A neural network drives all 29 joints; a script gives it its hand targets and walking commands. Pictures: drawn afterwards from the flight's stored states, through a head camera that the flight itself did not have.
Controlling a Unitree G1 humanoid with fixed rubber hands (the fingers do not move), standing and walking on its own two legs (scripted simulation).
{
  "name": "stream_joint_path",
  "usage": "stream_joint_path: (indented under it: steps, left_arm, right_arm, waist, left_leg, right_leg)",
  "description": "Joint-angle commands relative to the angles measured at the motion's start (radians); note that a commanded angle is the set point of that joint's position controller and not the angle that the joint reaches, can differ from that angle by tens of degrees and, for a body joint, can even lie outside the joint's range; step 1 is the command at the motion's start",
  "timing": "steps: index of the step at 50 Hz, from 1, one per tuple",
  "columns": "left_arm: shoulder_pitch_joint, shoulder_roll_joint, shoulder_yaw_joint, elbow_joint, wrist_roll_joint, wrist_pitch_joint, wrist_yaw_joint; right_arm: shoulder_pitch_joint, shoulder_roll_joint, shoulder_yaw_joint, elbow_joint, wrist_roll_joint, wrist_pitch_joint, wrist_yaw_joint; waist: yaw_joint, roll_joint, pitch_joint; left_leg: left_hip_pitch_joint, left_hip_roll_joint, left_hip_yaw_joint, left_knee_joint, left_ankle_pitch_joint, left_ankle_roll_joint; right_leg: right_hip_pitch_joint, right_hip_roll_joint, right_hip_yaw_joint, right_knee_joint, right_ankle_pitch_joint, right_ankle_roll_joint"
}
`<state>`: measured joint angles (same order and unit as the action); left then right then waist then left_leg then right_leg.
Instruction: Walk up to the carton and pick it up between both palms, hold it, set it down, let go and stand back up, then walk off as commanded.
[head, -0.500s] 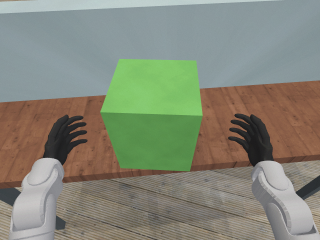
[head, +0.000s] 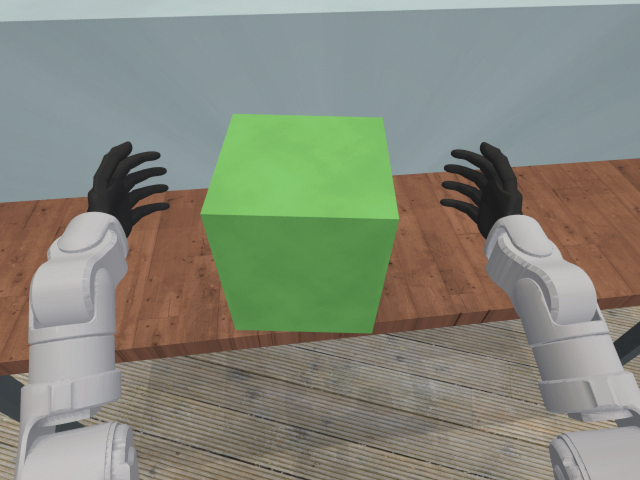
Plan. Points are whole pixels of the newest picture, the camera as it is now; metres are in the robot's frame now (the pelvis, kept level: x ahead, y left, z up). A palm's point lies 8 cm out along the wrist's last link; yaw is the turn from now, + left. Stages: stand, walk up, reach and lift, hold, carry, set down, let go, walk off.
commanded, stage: reach and lift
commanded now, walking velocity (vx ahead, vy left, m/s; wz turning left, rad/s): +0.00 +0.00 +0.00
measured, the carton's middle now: (305, 228) +0.43 +0.07 +0.06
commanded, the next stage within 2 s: none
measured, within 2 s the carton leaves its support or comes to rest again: neither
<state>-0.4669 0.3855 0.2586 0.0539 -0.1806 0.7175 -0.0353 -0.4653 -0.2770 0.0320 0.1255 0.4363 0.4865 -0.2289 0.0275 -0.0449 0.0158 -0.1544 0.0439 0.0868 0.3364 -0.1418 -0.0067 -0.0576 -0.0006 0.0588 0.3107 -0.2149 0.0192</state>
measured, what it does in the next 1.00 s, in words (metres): stands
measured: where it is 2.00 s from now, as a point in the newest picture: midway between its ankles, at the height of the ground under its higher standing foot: outside the picture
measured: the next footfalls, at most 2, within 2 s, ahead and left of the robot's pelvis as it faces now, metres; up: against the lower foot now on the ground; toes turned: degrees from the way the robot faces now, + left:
none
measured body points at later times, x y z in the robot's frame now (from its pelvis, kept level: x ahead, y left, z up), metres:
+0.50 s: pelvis +0.00 +0.00 +0.00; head +0.00 +0.02 +0.45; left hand +0.42 +0.27 +0.22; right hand +0.44 -0.14 +0.21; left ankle +0.03 +0.12 -0.75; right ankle -0.03 -0.13 -0.75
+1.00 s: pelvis +0.01 -0.01 +0.00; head +0.02 +0.01 +0.45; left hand +0.44 +0.27 +0.19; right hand +0.47 -0.13 +0.19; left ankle +0.03 +0.12 -0.75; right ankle -0.03 -0.13 -0.75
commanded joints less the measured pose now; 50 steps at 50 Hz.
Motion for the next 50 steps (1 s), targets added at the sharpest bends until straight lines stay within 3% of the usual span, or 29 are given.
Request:
stream_joint_path:
  steps: [1,3,6,7,8,9,13,17,19,20,22,23,25,26,28,29,30,34,35,37,38,39,42,44,46,47,48,49,50]
  left_arm:
    - [-0.427,0.179,0.021,-0.067,-0.006,-0.043,0.007]
    - [-0.537,0.202,0.011,0.01,-0.004,-0.045,0.005]
    - [-0.493,0.208,0.001,-0.026,0.015,-0.061,-0.006]
    - [-0.549,0.219,0.008,0.055,0.014,-0.059,-0.009]
    - [-0.57,0.237,0.027,0.1,0.008,-0.059,-0.006]
    - [-0.627,0.237,0.004,0.181,0.003,-0.063,-0.012]
    - [-0.748,0.267,-0.038,0.122,-0.045,-0.1,0.015]
    - [-0.85,0.258,-0.078,0.344,-0.046,-0.109,0.01]
    - [-0.868,0.266,-0.08,0.339,-0.055,-0.142,0.009]
    - [-0.772,0.248,-0.098,0.324,-0.06,-0.149,0.012]
    - [-0.808,0.255,-0.086,0.404,-0.037,-0.146,-0.002]
    - [-0.891,0.27,-0.092,0.448,-0.027,-0.149,-0.008]
    - [-0.967,0.298,-0.111,0.393,-0.07,-0.189,0.014]
    - [-0.964,0.284,-0.115,0.382,-0.055,-0.177,0.019]
    - [-0.911,0.294,-0.095,0.389,-0.044,-0.164,0.018]
    - [-0.909,0.304,-0.08,0.435,-0.061,-0.158,0.013]
    - [-0.981,0.318,-0.093,0.495,-0.058,-0.155,0.014]
    - [-0.977,0.3,-0.102,0.512,-0.059,-0.202,0.006]
    - [-1.029,0.299,-0.134,0.496,-0.059,-0.205,0.006]
    - [-0.975,0.273,-0.132,0.597,-0.044,-0.219,0.002]
    - [-0.971,0.286,-0.145,0.577,-0.054,-0.232,-0.004]
    - [-1.036,0.282,-0.127,0.676,-0.053,-0.248,-0.004]
    - [-0.975,0.253,-0.171,0.642,-0.063,-0.284,-0.011]
    - [-0.953,0.258,-0.146,0.723,-0.035,-0.305,-0.025]
    - [-0.966,0.246,-0.13,0.665,-0.029,-0.341,-0.018]
    - [-0.93,0.254,-0.127,0.669,-0.01,-0.362,-0.016]
    - [-0.954,0.224,-0.143,0.665,-0.014,-0.359,-0.02]
    - [-0.906,0.208,-0.156,0.739,-0.026,-0.38,-0.02]
    - [-0.957,0.202,-0.167,0.688,-0.038,-0.402,-0.018]
  right_arm:
    - [-0.414,-0.143,-0.067,-0.069,-0.012,-0.036,0.004]
    - [-0.517,-0.11,-0.058,-0.013,0.002,-0.036,0.008]
    - [-0.445,-0.134,-0.067,0.039,0.001,-0.047,0.007]
    - [-0.503,-0.135,-0.066,0.103,-0.025,-0.042,0.002]
    - [-0.567,-0.149,-0.045,0.066,0.008,-0.054,0.006]
    - [-0.621,-0.136,-0.063,0.118,-0.008,-0.045,0.005]
    - [-0.678,-0.124,-0.067,0.168,0.012,-0.049,0.02]
    - [-0.814,-0.131,-0.04,0.286,-0.002,-0.029,0.031]
    - [-0.81,-0.139,-0.049,0.303,-0.009,-0.046,0.033]
    - [-0.78,-0.147,-0.034,0.253,0.007,-0.055,0.027]
    - [-0.798,-0.141,-0.029,0.358,0.001,-0.044,0.019]
    - [-0.88,-0.154,-0.011,0.391,0.01,-0.039,0.017]
    - [-0.931,-0.151,-0.018,0.363,0.034,-0.058,0.029]
    - [-0.91,-0.147,-0.038,0.397,0.023,-0.056,0.027]
    - [-0.923,-0.176,-0.021,0.405,0.023,-0.058,0.018]
    - [-0.949,-0.163,0.019,0.375,0.034,-0.06,0.012]
    - [-1.017,-0.182,0.015,0.436,0.044,-0.046,0.018]
    - [-1.01,-0.141,-0.011,0.478,0.011,-0.073,0.004]
    - [-1.024,-0.163,-0.015,0.498,0.022,-0.077,0.0]
    - [-1.016,-0.127,0.026,0.569,0.037,-0.086,0.014]
    - [-1.006,-0.128,0.045,0.511,0.051,-0.094,0.009]
    - [-1.037,-0.112,0.03,0.662,0.021,-0.086,0.015]
    - [-0.995,-0.125,0.024,0.569,0.032,-0.135,-0.006]
    - [-0.958,-0.093,0.013,0.663,0.008,-0.138,-0.014]
    - [-0.94,-0.113,-0.006,0.609,-0.004,-0.179,-0.011]
    - [-0.925,-0.067,0.024,0.609,0.003,-0.186,-0.012]
    - [-0.928,-0.092,-0.006,0.63,-0.022,-0.192,-0.012]
    - [-0.912,-0.06,0.017,0.641,-0.009,-0.196,-0.006]
    - [-0.922,-0.07,0.018,0.623,0.005,-0.217,-0.003]
  waist:
    - [-0.017,0.095,-0.329]
    - [-0.017,0.109,-0.311]
    - [-0.032,0.131,-0.391]
    - [-0.055,0.113,-0.354]
    - [-0.026,0.092,-0.371]
    - [-0.042,0.105,-0.347]
    - [-0.035,0.153,-0.439]
    - [-0.048,0.108,-0.378]
    - [-0.065,0.104,-0.439]
    - [-0.045,0.115,-0.493]
    - [-0.057,0.115,-0.425]
    - [-0.03,0.127,-0.394]
    - [-0.03,0.114,-0.498]
    - [-0.03,0.172,-0.526]
    - [-0.027,0.152,-0.566]
    - [0.009,0.111,-0.554]
    - [-0.001,0.106,-0.524]
    - [-0.036,0.08,-0.582]
    - [-0.05,0.134,-0.565]
    - [-0.03,0.118,-0.541]
    - [-0.018,0.07,-0.588]
    - [-0.029,0.091,-0.49]
    - [-0.051,0.111,-0.586]
    - [-0.051,0.111,-0.523]
    - [-0.053,0.115,-0.578]
    - [-0.021,0.097,-0.558]
    - [-0.051,0.124,-0.52]
    - [-0.041,0.078,-0.511]
    - [-0.035,0.122,-0.511]
  left_leg:
    - [0.227,-0.021,-0.038,0.0,0.164,-0.009]
    - [0.204,-0.014,-0.044,-0.015,0.127,-0.011]
    - [0.266,-0.025,-0.049,0.02,0.262,-0.017]
    - [0.267,-0.032,-0.035,0.02,0.221,-0.014]
    - [0.255,-0.038,-0.04,0.024,0.183,-0.014]
    - [0.207,-0.035,-0.048,0.012,0.115,-0.003]
    - [0.219,-0.027,-0.04,0.022,0.213,-0.018]
    - [0.181,-0.015,-0.061,-0.006,0.053,0.0]
    - [0.181,-0.02,-0.064,0.006,0.131,-0.004]
    - [0.218,-0.021,-0.07,0.028,0.226,-0.005]
    - [0.212,-0.036,-0.055,0.016,0.219,-0.003]
    - [0.193,-0.032,-0.049,0.008,0.202,-0.008]
    - [0.208,-0.017,-0.073,0.01,0.226,-0.009]
    - [0.239,-0.028,-0.042,0.016,0.279,-0.016]
    - [0.272,-0.027,-0.051,0.041,0.376,-0.017]
    - [0.25,-0.035,-0.044,0.041,0.365,-0.008]
    - [0.222,-0.036,-0.053,0.028,0.306,-0.003]
    - [0.207,-0.046,-0.058,0.05,0.332,0.01]
    - [0.223,-0.045,-0.059,0.052,0.36,-0.013]
    - [0.226,-0.04,-0.058,0.051,0.341,-0.009]
    - [0.233,-0.04,-0.058,0.069,0.391,-0.007]
    - [0.195,-0.036,-0.062,0.049,0.302,-0.003]
    - [0.232,-0.045,-0.058,0.074,0.419,-0.02]
    - [0.202,-0.048,-0.053,0.059,0.359,-0.021]
    - [0.235,-0.042,-0.05,0.08,0.412,-0.031]
    - [0.22,-0.038,-0.058,0.082,0.41,-0.019]
    - [0.243,-0.033,-0.062,0.069,0.391,-0.026]
    - [0.23,-0.027,-0.059,0.074,0.396,-0.021]
    - [0.209,-0.038,-0.061,0.073,0.391,-0.035]
  right_leg:
    - [-0.053,0.028,-0.033,-0.024,0.261,0.0]
    - [-0.073,0.029,-0.038,-0.041,0.243,-0.003]
    - [-0.029,0.031,-0.041,-0.009,0.362,0.002]
    - [-0.061,0.033,-0.052,-0.024,0.328,0.001]
    - [-0.057,0.028,-0.046,-0.028,0.298,0.005]
    - [-0.063,0.021,-0.035,-0.026,0.267,0.0]
    - [-0.069,0.036,-0.065,-0.023,0.261,-0.007]
    - [-0.103,0.019,-0.057,-0.044,0.156,-0.011]
    - [-0.083,0.029,-0.067,-0.027,0.231,-0.002]
    - [-0.045,0.029,-0.057,-0.006,0.323,-0.002]
    - [-0.046,0.027,-0.056,-0.013,0.344,0.007]
    - [-0.077,0.027,-0.063,-0.014,0.34,0.016]
    - [-0.077,0.03,-0.062,-0.015,0.302,0.004]
    - [-0.068,0.036,-0.066,-0.019,0.321,0.0]
    - [-0.046,0.035,-0.067,-0.003,0.442,0.009]
    - [-0.036,0.029,-0.064,-0.015,0.458,0.019]
    - [-0.057,0.026,-0.062,-0.016,0.393,0.027]
    - [-0.017,0.025,-0.07,0.016,0.508,0.018]
    - [-0.025,0.028,-0.081,0.018,0.518,0.026]
    - [-0.06,0.037,-0.083,-0.003,0.461,0.022]
    - [-0.043,0.031,-0.078,0.0,0.487,0.023]
    - [-0.107,0.024,-0.084,-0.01,0.425,0.018]
    - [-0.042,0.022,-0.075,0.005,0.577,0.024]
    - [-0.052,0.032,-0.08,-0.011,0.488,0.032]
    - [-0.06,0.038,-0.091,-0.008,0.491,0.027]
    - [-0.067,0.035,-0.076,0.002,0.473,0.027]
    - [-0.098,0.038,-0.074,-0.017,0.424,0.023]
    - [-0.088,0.039,-0.08,-0.01,0.434,0.021]
    - [-0.095,0.05,-0.096,-0.011,0.397,0.012]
